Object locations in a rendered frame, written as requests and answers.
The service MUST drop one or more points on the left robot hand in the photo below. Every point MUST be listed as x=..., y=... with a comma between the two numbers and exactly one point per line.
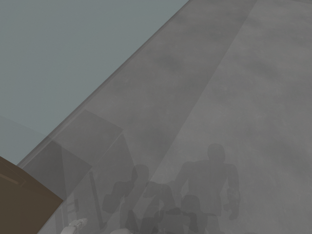
x=75, y=226

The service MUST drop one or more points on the cupboard door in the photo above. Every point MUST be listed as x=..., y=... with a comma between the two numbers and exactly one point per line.
x=9, y=207

